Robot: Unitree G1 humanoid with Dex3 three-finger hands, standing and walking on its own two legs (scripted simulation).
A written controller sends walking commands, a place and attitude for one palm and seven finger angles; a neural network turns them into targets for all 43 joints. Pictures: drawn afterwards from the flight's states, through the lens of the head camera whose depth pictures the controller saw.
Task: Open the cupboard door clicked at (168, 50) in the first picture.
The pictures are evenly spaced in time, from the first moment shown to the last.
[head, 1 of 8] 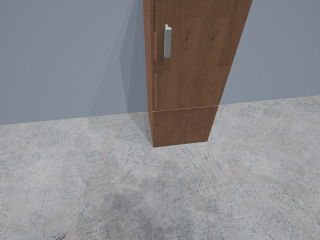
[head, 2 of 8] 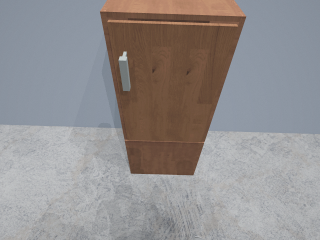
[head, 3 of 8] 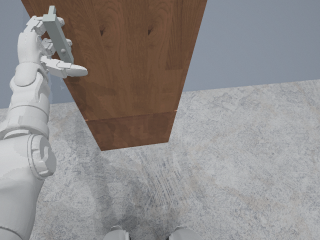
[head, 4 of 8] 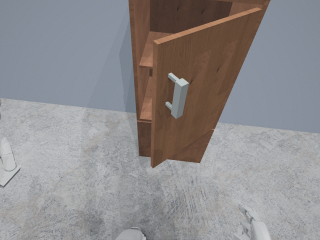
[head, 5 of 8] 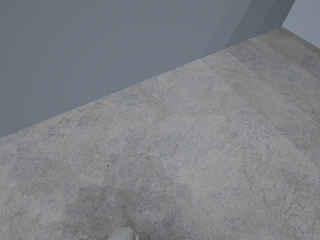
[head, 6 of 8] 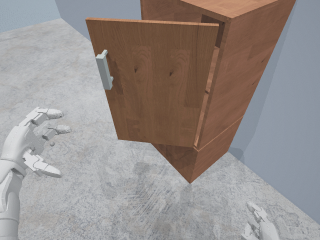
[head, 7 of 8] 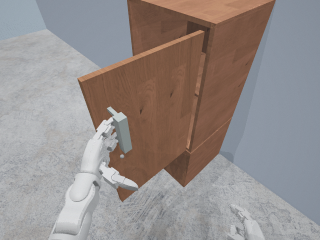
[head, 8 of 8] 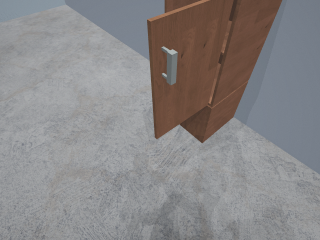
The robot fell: no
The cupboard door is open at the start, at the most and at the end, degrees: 0 89 88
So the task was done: yes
